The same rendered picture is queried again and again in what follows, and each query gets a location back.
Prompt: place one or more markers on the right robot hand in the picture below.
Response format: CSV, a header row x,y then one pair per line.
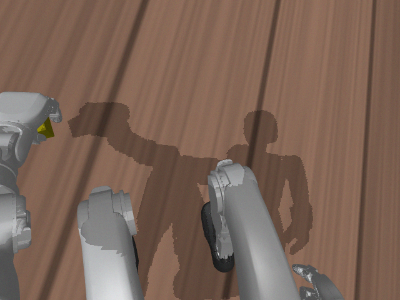
x,y
324,288

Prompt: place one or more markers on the left robot arm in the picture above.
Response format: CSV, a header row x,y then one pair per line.
x,y
15,220

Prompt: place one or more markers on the left robot hand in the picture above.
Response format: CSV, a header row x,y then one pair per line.
x,y
30,109

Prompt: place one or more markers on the cube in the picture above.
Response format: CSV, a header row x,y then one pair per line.
x,y
46,129

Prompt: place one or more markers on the right robot foot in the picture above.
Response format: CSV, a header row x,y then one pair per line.
x,y
222,265

